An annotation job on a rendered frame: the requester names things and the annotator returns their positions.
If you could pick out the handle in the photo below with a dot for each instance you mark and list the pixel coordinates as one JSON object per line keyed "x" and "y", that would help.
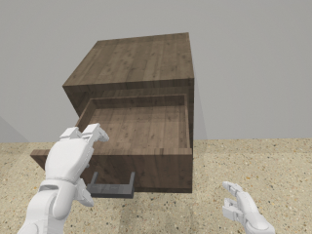
{"x": 116, "y": 191}

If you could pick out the robot left forearm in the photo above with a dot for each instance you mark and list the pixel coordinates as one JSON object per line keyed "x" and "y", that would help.
{"x": 48, "y": 210}

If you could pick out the cabinet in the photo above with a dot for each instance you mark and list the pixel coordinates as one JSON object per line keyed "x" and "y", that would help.
{"x": 133, "y": 67}

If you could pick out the robot left hand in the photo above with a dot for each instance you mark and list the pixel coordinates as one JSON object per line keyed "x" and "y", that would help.
{"x": 69, "y": 157}

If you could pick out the robot right forearm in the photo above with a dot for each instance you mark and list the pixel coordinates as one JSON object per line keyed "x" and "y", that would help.
{"x": 255, "y": 223}

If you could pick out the drawer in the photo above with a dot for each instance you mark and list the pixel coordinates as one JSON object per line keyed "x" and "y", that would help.
{"x": 148, "y": 135}

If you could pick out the robot right hand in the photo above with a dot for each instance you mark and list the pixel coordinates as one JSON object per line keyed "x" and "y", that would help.
{"x": 244, "y": 204}

